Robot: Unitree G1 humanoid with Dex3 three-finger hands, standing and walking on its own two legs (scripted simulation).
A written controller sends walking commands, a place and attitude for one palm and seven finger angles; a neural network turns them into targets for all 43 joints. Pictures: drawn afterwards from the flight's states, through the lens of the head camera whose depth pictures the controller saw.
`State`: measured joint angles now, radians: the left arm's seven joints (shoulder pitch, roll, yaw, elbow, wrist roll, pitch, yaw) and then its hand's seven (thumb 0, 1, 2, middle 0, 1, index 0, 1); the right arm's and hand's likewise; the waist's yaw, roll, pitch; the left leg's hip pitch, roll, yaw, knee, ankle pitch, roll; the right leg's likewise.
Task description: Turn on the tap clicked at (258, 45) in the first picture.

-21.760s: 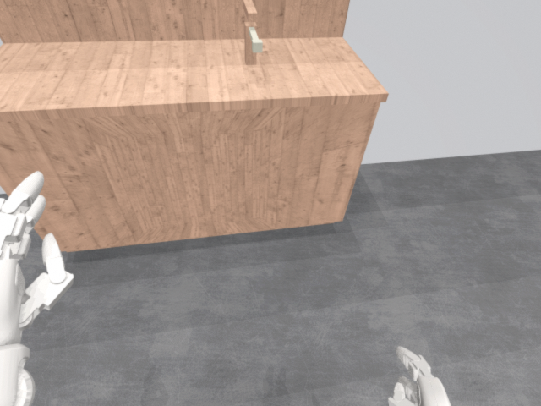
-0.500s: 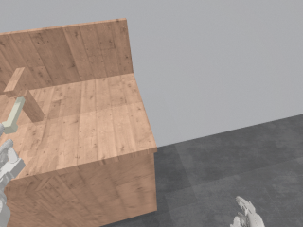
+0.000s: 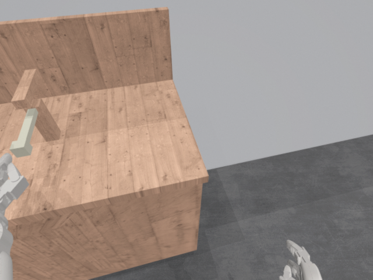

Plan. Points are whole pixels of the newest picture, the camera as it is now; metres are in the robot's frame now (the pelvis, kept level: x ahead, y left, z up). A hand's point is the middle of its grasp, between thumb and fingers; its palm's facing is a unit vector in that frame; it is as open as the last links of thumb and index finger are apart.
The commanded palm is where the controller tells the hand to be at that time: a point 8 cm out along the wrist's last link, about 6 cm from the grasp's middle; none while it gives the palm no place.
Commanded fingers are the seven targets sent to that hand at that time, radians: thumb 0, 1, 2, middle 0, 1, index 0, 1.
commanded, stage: reach beside the lever's end, fingers flat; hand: left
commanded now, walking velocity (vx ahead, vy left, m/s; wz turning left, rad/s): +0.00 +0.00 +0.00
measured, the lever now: (21, 148) +0.34 +0.40 +0.10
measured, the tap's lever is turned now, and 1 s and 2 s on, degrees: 1 4 6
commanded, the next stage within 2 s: push the lever round in 1.36 s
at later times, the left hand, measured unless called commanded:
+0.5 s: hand (16, 168) +0.29 +0.38 +0.10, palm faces +0.57 -0.81 -0.11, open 7.8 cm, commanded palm +0.24 +0.42 +0.10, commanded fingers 0.00 0.90 0.90 -0.15 -0.15 -0.15 -0.15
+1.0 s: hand (23, 159) +0.33 +0.41 +0.07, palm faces +0.56 -0.82 -0.13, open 7.8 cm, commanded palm +0.27 +0.44 +0.08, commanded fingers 0.00 0.90 0.90 -0.15 -0.15 -0.15 -0.15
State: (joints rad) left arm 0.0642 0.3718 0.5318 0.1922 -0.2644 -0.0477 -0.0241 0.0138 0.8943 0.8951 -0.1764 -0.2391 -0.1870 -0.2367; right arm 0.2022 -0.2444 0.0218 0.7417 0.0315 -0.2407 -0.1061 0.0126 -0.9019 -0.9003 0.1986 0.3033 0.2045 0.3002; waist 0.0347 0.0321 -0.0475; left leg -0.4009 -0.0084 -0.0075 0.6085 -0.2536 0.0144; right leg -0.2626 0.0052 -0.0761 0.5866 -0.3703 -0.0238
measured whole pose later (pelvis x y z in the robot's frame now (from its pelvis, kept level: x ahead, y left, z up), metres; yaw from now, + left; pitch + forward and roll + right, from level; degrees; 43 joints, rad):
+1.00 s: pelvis +0.00 +0.01 -0.02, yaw -1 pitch +11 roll -2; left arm -0.27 0.63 0.73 0.79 -0.18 -0.20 -0.17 0.01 0.89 0.89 -0.15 -0.15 -0.16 -0.15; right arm 0.33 -0.30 0.01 0.70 0.02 -0.08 -0.07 0.01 -0.90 -0.90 0.20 0.30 0.21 0.30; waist -0.05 0.02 -0.08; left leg -0.64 0.02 -0.01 0.76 -0.31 0.02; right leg -0.48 0.03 -0.07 0.70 -0.40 -0.02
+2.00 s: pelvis +0.00 +0.00 -0.01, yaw -1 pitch +9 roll -2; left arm -0.21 0.49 0.62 0.59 -0.19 -0.18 -0.06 0.03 0.91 0.90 -0.15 -0.15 -0.16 -0.15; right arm 0.29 -0.28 0.01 0.71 0.02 -0.09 -0.09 0.01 -0.90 -0.90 0.20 0.30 0.21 0.30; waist -0.02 0.03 -0.07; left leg -0.59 0.01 -0.02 0.74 -0.31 0.01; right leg -0.43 0.03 -0.08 0.68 -0.40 -0.03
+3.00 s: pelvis +0.00 -0.01 -0.01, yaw +0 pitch +7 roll -1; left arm -0.24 0.29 0.47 0.46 -0.11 -0.13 0.31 0.06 0.90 0.90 -0.15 -0.15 -0.14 -0.15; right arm 0.24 -0.25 0.00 0.73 0.01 -0.06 -0.07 0.01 -0.90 -0.90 0.20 0.30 0.20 0.30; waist -0.01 0.03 -0.07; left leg -0.54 0.01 -0.03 0.73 -0.30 0.00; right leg -0.39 0.03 -0.09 0.69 -0.41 -0.04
